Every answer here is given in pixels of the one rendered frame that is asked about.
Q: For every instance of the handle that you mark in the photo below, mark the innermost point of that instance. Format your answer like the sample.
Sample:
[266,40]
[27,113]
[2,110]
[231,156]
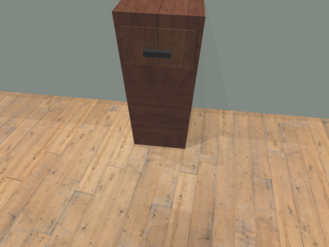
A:
[156,53]

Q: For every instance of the drawer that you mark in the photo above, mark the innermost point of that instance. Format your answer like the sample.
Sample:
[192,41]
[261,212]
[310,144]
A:
[181,42]

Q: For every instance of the cabinet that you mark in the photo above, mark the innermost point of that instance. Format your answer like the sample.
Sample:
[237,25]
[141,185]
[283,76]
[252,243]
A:
[160,97]

